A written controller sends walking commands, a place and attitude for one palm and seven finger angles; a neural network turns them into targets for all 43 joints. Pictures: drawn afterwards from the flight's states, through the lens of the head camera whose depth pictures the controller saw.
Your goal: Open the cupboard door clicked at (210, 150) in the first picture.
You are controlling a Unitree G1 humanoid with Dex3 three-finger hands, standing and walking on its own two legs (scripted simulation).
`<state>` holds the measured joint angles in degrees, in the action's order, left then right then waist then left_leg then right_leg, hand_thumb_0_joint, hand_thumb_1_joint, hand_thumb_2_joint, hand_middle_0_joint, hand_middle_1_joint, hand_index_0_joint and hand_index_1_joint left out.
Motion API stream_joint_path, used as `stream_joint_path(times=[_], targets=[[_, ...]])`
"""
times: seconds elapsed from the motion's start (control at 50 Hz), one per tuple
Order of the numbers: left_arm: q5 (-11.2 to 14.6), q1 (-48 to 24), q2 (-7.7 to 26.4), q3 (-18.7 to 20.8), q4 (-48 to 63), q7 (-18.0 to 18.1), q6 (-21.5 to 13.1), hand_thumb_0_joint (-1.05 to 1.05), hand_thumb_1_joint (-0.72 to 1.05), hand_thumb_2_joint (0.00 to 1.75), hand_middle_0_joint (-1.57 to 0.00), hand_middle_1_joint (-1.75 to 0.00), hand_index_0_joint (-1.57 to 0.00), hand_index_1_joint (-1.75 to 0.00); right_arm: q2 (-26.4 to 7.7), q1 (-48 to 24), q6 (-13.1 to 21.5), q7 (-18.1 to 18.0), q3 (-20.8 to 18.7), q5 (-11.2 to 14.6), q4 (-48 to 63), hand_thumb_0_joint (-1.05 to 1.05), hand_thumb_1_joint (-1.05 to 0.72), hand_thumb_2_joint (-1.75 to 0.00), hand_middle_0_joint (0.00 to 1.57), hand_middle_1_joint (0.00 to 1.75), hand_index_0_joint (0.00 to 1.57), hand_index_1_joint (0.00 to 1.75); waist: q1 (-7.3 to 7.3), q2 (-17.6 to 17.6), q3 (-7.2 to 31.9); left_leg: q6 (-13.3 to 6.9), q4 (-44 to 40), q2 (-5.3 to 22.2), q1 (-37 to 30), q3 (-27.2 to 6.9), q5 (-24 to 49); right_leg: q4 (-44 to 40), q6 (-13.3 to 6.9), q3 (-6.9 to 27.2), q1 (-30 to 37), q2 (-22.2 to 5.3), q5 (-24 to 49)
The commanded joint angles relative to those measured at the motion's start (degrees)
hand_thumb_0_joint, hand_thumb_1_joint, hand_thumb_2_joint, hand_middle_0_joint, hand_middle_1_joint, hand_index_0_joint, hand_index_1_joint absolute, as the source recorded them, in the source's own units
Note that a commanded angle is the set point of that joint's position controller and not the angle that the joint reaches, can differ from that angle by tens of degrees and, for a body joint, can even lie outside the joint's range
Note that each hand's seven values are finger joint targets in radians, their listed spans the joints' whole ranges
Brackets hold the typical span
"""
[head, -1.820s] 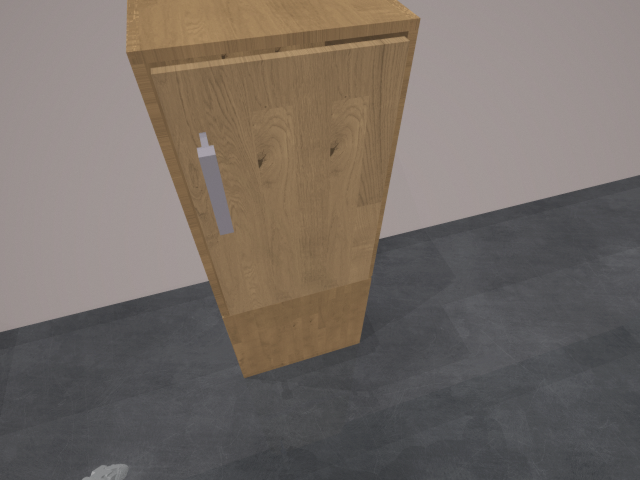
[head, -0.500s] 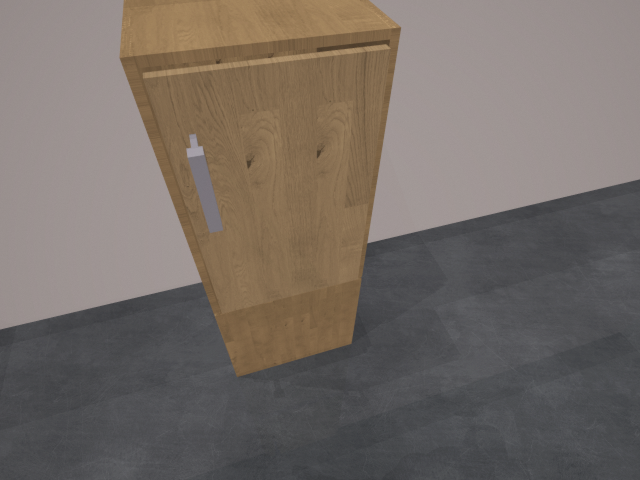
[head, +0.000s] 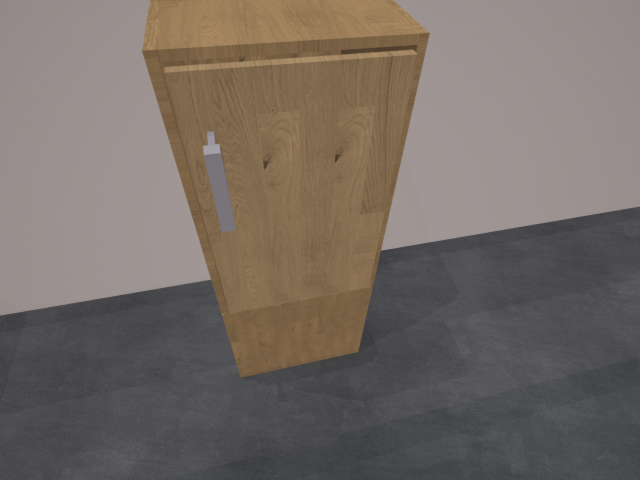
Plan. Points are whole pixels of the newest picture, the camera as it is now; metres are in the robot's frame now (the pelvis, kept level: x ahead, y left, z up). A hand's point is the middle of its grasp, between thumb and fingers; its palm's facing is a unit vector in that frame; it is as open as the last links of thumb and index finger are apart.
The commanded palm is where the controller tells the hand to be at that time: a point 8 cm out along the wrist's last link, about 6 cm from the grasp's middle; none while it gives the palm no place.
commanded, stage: shuffle to correct the standing spot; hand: left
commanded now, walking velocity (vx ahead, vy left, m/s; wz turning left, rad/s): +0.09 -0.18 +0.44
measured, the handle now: (219, 183) +0.52 +0.20 +0.07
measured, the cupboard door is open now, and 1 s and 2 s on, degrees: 0 0 0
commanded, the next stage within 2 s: come to a stop and stand still in 0.62 s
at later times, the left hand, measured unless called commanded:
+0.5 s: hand out of the picture +0.03 +0.15 -0.18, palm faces +0.24 -0.95 -0.18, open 7.3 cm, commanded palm none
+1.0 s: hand out of the picture +0.07 +0.04 -0.19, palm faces +0.35 -0.92 -0.16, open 7.3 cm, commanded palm none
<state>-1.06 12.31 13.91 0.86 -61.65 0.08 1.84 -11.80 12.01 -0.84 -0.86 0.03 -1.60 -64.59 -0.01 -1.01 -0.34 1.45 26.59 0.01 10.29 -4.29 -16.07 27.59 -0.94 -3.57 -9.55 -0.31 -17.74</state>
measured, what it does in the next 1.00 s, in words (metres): steps to the right, turning left: right foot, then left foot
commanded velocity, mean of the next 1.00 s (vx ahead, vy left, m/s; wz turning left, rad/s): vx -0.01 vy -0.09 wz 0.16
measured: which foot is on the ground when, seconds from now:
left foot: down 0.00-0.64, up 0.66-0.86, down 0.88-1.00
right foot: down 0.00-0.26, up 0.28-0.62, down 0.64-1.00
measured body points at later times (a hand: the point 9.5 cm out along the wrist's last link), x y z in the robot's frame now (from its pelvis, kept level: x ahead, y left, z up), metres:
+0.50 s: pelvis +0.06 -0.04 +0.00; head +0.09 -0.01 +0.45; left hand +0.02 +0.20 -0.16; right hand +0.14 -0.26 -0.15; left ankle +0.03 +0.09 -0.74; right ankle +0.11 -0.19 -0.69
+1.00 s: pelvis +0.10 -0.12 +0.00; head +0.11 -0.10 +0.45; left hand +0.05 +0.09 -0.17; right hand +0.23 -0.33 -0.15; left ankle +0.07 -0.05 -0.74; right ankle +0.16 -0.21 -0.74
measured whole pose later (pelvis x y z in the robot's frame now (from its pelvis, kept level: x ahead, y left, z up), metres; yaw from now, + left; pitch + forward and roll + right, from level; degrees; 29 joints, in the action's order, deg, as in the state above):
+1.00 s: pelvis +0.10 -0.12 +0.00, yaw +17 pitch -2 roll +0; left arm -0.9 14.1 9.4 1.2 -60.6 1.9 2.4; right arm -8.0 10.3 -0.7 -2.4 -1.7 -0.8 -60.6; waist 1.9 -2.5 -3.4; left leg -3.2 29.1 -1.2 11.0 4.2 -16.7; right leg 28.7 -1.1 -5.9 -13.9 -0.7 -13.3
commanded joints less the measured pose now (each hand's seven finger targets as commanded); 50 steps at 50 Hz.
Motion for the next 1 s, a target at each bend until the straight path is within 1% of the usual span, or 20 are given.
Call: stream_joint_path(times=[0.0, 0.06, 0.1, 0.14, 0.2, 0.22, 0.24, 0.26, 0.32, 0.4, 0.5, 0.56, 0.58, 0.62, 0.66, 0.76, 0.8, 0.84, 0.9, 0.98], targets=[[-0.42, 5.47, 5.90, 2.59, 3.54, 0.20, -0.62, 0.00, 0.90, 0.90, -0.20, -0.30, -0.20, -0.30, -11.18, 0.57, 0.86, -1.35, -3.46, 0.10, 4.40, 0.00, -0.90, -0.90, 0.20, 0.30, 0.20, 0.30, 1.32, 3.41, -3.26, -6.52, -2.83, 9.36, 9.62, -10.42, 4.87, -0.72, 0.93, 2.36, 0.88, -3.97, 0.93], [-0.79, 11.74, 8.44, 3.98, 3.27, 0.84, -0.78, 0.00, 0.90, 0.90, -0.20, -0.30, -0.20, -0.30, -5.66, -0.65, 0.88, -1.69, -3.03, 0.45, 6.82, 0.00, -0.90, -0.90, 0.20, 0.30, 0.20, 0.30, 3.46, -11.60, -0.94, -2.61, 16.80, 0.56, 20.02, 5.70, -5.32, -10.21, -5.17, 11.18, 10.94, -15.40, 7.15], [-1.22, 12.03, 5.91, 3.32, 3.60, 1.30, -1.26, 0.00, 0.90, 0.90, -0.20, -0.30, -0.20, -0.30, -5.22, -3.20, 1.07, -1.60, -3.53, 0.35, 7.73, 0.00, -0.90, -0.90, 0.20, 0.30, 0.20, 0.30, 3.26, -6.63, -3.76, -2.42, 31.00, 3.16, 22.86, 6.72, -16.74, -10.90, -11.30, 12.24, 7.77, -19.74, 21.41], [-1.50, 10.46, 5.29, 3.09, 3.74, 1.64, -1.44, 0.00, 0.90, 0.90, -0.20, -0.30, -0.20, -0.30, -3.08, -2.00, 1.02, -1.08, -3.37, 0.48, 7.49, 0.00, -0.90, -0.90, 0.20, 0.30, 0.20, 0.30, 1.78, -3.55, -3.55, -2.19, 28.48, 4.70, 20.47, 8.11, -16.75, -7.25, -11.50, 6.24, 7.26, -18.01, 28.81], [-0.80, 7.99, 4.69, 2.67, 3.84, 1.62, -1.07, 0.00, 0.90, 0.90, -0.20, -0.30, -0.20, -0.30, -1.64, 6.47, 1.40, -0.96, -3.17, 0.13, 5.13, 0.00, -0.90, -0.90, 0.20, 0.30, 0.20, 0.30, -2.63, -3.46, -0.58, -2.79, 7.23, 2.43, 4.55, 13.37, -0.75, 3.34, -5.66, -2.86, 1.71, -12.33, 32.54], [-0.15, 8.46, 3.66, 2.44, 3.87, 1.29, -0.90, 0.00, 0.90, 0.90, -0.20, -0.30, -0.20, -0.30, -3.87, 13.07, 1.70, -1.36, -3.71, -0.26, 3.10, 0.00, -0.90, -0.90, 0.20, 0.30, 0.20, 0.30, -5.37, 0.36, 2.31, -4.26, -0.56, 5.12, -6.79, 8.63, 10.20, 15.16, -2.44, -4.91, -4.52, -10.09, 28.23], [0.31, 10.47, 0.18, 1.91, 5.21, 0.83, -0.89, 0.00, 0.90, 0.90, -0.20, -0.30, -0.20, -0.30, -10.36, 16.99, 2.03, -1.98, -4.98, -0.83, 2.36, 0.00, -0.90, -0.90, 0.20, 0.30, 0.20, 0.30, -5.42, 15.95, 4.04, -11.75, -5.60, 21.90, -15.06, -15.26, 26.15, 30.27, 2.12, -6.07, -19.24, -3.18, -0.71], [-0.63, 8.55, 2.57, 1.82, 6.86, 1.04, -1.00, 0.00, 0.90, 0.90, -0.20, -0.30, -0.20, -0.30, -12.31, 17.66, 1.55, -2.29, -5.05, -0.03, 2.66, 0.00, -0.90, -0.90, 0.20, 0.30, 0.20, 0.30, -5.54, 10.17, 3.34, -16.77, -7.97, 28.88, -12.82, -22.00, 31.02, 37.18, 1.39, 0.84, -21.63, -3.05, -16.11], [-1.26, 5.95, 1.04, 2.58, 5.47, 1.01, 0.39, 0.00, 0.90, 0.90, -0.20, -0.30, -0.20, -0.30, -8.88, 6.98, 2.15, -3.02, -4.28, -0.10, 4.78, 0.00, -0.90, -0.90, 0.20, 0.30, 0.20, 0.30, -1.32, 7.24, -6.47, -13.16, -10.45, 22.73, 0.92, -13.63, 25.80, 39.09, 3.24, 5.74, -22.98, -6.12, -8.17], [-0.43, 10.01, -0.34, 2.52, 3.65, 0.07, 1.37, 0.00, 0.90, 0.90, -0.20, -0.30, -0.20, -0.30, -9.52, 1.81, 2.33, -2.75, -4.95, 0.06, 6.63, 0.00, -0.90, -0.90, 0.20, 0.30, 0.20, 0.30, 1.05, 9.02, -1.31, -10.00, -8.72, 16.37, 2.06, -1.96, 23.28, 29.48, 4.48, 4.18, -16.25, -5.76, -2.73], [-0.48, 6.16, -0.56, 2.65, 5.78, -0.12, 0.98, 0.00, 0.90, 0.90, -0.20, -0.30, -0.20, -0.30, -10.96, 1.89, 1.06, -1.87, -6.65, -0.43, 7.03, 0.00, -0.90, -0.90, 0.20, 0.30, 0.20, 0.30, -0.91, 10.49, -3.05, -8.44, -7.97, 15.11, 4.63, -3.13, 14.31, 15.60, 5.01, 0.19, -11.64, -3.67, -1.40], [-0.37, 10.00, 0.95, 3.22, 5.23, -0.06, 0.03, 0.00, 0.90, 0.90, -0.20, -0.30, -0.20, -0.30, -10.78, 0.29, 0.33, -1.74, -7.13, -0.37, 7.70, 0.00, -0.90, -0.90, 0.20, 0.30, 0.20, 0.30, 1.09, 10.31, -1.94, -5.33, -1.63, 13.04, 7.76, -2.76, 12.68, 3.21, 4.32, -1.33, -2.89, -2.03, 4.48], [-0.58, 12.60, 2.72, 3.58, 4.55, 0.08, -0.49, 0.00, 0.90, 0.90, -0.20, -0.30, -0.20, -0.30, -9.34, 1.11, 0.29, -1.61, -7.01, -0.18, 7.70, 0.00, -0.90, -0.90, 0.20, 0.30, 0.20, 0.30, 1.87, 5.53, -0.74, -3.12, 3.60, 9.86, 9.79, -0.46, 8.55, -2.88, 4.01, 0.23, 1.48, -3.33, 8.30], [-1.36, 11.20, 9.05, 4.01, 5.63, 0.63, -0.83, 0.00, 0.90, 0.90, -0.20, -0.30, -0.20, -0.30, -1.89, 2.65, -0.35, -1.32, -5.35, 0.32, 9.49, 0.00, -0.90, -0.90, 0.20, 0.30, 0.20, 0.30, 1.52, -16.06, 0.14, -0.61, 22.21, 0.39, 15.36, 7.14, -18.77, -10.85, -2.97, 14.40, -0.54, -17.60, 14.97], [-1.48, 7.35, 7.59, 4.10, 6.61, 0.93, -0.41, 0.00, 0.90, 0.90, -0.20, -0.30, -0.20, -0.30, -2.83, 1.84, -1.25, -1.97, -5.68, 0.36, 9.52, 0.00, -0.90, -0.90, 0.20, 0.30, 0.20, 0.30, 1.13, -18.34, -0.21, -2.15, 33.69, 1.17, 15.81, 5.20, -19.30, -12.82, -7.51, 15.67, -4.35, -16.14, 10.36], [-0.87, 5.20, 3.93, 2.89, 6.62, 2.15, -1.32, 0.00, 0.90, 0.90, -0.20, -0.30, -0.20, -0.30, -0.20, 1.32, 0.00, -1.36, -3.74, 0.89, 7.75, 0.00, -0.90, -0.90, 0.20, 0.30, 0.20, 0.30, 0.23, -4.03, 1.45, -1.09, 21.71, 1.94, 9.87, 6.49, -13.45, -6.09, -10.24, 9.62, -1.92, -14.97, 29.67], [-0.29, 5.43, 4.16, 2.48, 5.59, 2.37, -1.89, 0.00, 0.90, 0.90, -0.20, -0.30, -0.20, -0.30, 0.40, 2.00, 0.23, -1.27, -2.99, 1.25, 7.03, 0.00, -0.90, -0.90, 0.20, 0.30, 0.20, 0.30, 0.07, -5.01, 2.22, -1.02, 9.75, 1.86, 5.35, 6.36, -7.20, -5.10, -9.23, 10.75, -1.75, -14.68, 28.83], [0.58, 3.81, 3.29, 2.19, 5.27, 2.39, -1.91, 0.00, 0.90, 0.90, -0.20, -0.30, -0.20, -0.30, -0.79, 4.66, 0.68, -1.40, -2.83, 1.39, 5.33, 0.00, -0.90, -0.90, 0.20, 0.30, 0.20, 0.30, -1.31, -4.27, 2.42, -1.61, -3.86, 2.68, -3.24, 5.15, 4.04, -3.27, -5.40, 9.79, -4.56, -12.78, 23.57], [0.37, 3.39, 0.85, 1.62, 4.83, 2.34, -0.83, 0.00, 0.90, 0.90, -0.20, -0.30, -0.20, -0.30, -4.45, -0.93, 1.13, -1.38, -2.95, 0.72, 6.36, 0.00, -0.90, -0.90, 0.20, 0.30, 0.20, 0.30, 1.23, 11.32, -1.04, -6.69, -8.13, 10.99, 3.12, -3.67, 15.31, -0.54, 1.16, 2.75, -2.51, -5.14, 8.16], [-0.14, 6.46, 1.01, 1.33, 2.16, 2.13, -0.59, 0.00, 0.90, 0.90, -0.20, -0.30, -0.20, -0.30, -3.80, -2.32, 0.70, -1.41, -2.89, 0.85, 6.43, 0.00, -0.90, -0.90, 0.20, 0.30, 0.20, 0.30, 2.67, 7.23, -2.48, -5.80, -7.79, 8.53, 4.91, -0.90, 8.17, -2.92, 0.73, 3.66, -0.49, -5.87, 7.23]])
